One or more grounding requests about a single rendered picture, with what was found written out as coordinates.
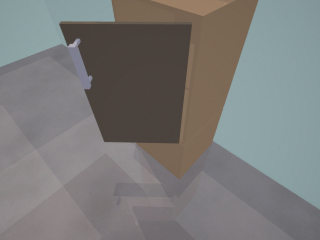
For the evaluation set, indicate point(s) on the cupboard door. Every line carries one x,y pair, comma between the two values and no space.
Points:
139,72

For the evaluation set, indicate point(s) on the handle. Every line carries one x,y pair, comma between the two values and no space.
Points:
79,64

